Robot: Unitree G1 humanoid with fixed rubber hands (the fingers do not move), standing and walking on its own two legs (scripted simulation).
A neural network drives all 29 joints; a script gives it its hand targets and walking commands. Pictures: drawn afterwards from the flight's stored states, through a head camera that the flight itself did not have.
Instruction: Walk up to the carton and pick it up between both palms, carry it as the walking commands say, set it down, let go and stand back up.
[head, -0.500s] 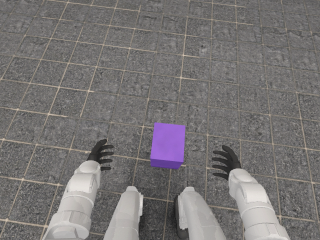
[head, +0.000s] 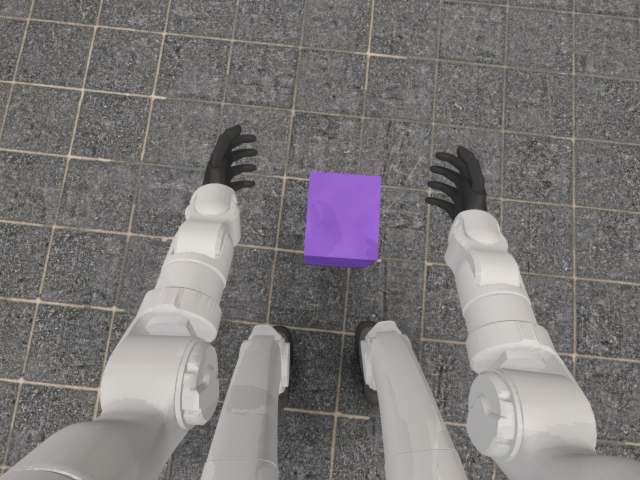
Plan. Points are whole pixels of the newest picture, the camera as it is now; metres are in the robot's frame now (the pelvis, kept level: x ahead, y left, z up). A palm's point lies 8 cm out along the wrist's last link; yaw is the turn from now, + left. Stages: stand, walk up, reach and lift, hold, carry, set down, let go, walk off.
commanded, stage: reach and lift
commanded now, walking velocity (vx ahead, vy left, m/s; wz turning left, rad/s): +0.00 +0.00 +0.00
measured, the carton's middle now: (339, 225) +0.47 -0.06 -0.55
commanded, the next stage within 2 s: none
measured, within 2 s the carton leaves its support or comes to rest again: neither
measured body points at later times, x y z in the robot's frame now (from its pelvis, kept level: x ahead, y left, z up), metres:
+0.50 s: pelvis +0.05 -0.01 -0.02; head +0.36 -0.01 +0.32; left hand +0.50 +0.11 -0.18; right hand +0.47 -0.18 -0.17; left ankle +0.08 +0.11 -0.62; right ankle +0.09 -0.14 -0.62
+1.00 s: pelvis -0.03 +0.00 -0.16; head +0.31 +0.00 +0.14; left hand +0.48 +0.11 -0.33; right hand +0.45 -0.18 -0.32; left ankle +0.08 +0.12 -0.62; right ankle +0.08 -0.14 -0.62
